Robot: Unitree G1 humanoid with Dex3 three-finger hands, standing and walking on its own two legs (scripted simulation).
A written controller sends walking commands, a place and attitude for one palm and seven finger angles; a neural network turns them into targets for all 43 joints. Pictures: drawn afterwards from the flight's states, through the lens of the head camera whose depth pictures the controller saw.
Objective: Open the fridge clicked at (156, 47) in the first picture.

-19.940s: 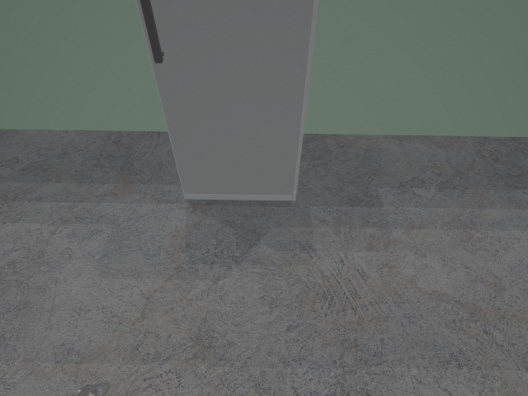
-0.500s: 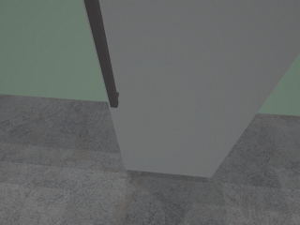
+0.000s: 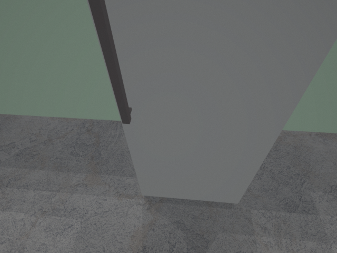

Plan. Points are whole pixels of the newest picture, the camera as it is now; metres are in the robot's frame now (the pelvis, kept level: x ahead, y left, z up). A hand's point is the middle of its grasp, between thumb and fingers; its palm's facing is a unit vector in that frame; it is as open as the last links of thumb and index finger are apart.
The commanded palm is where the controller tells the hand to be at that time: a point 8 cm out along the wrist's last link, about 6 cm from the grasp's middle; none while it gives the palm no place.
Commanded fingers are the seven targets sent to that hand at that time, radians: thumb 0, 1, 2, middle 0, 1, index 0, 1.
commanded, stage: look again from close up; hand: left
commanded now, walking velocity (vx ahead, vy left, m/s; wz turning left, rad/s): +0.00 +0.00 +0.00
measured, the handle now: (116, 64) +0.51 +0.16 +0.20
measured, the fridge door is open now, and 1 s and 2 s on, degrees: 0 0 0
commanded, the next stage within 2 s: raise the hand to about handle height in 0.38 s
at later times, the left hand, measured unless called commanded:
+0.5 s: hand out of the picture -0.01 +0.16 -0.17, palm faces +0.03 -0.98 -0.20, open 7.4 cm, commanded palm +0.09 +0.21 -0.07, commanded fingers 0.00 0.85 0.88 -0.20 -0.33 -0.20 -0.33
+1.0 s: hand out of the picture +0.12 +0.21 +0.00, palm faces +0.12 -0.99 -0.03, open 9.1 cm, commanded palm +0.13 +0.25 +0.02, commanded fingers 0.00 0.27 0.63 -0.25 -0.70 -0.25 -0.70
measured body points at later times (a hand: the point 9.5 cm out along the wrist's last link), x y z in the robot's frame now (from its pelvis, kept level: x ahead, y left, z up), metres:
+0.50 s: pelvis +0.00 -0.01 +0.00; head +0.01 -0.01 +0.45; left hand -0.02 +0.21 -0.16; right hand +0.00 -0.23 -0.16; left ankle +0.00 +0.12 -0.74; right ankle -0.03 -0.11 -0.74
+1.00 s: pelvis -0.03 +0.00 -0.04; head -0.01 +0.02 +0.41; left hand +0.11 +0.26 +0.00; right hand +0.20 -0.24 -0.07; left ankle +0.00 +0.13 -0.74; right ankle -0.03 -0.11 -0.74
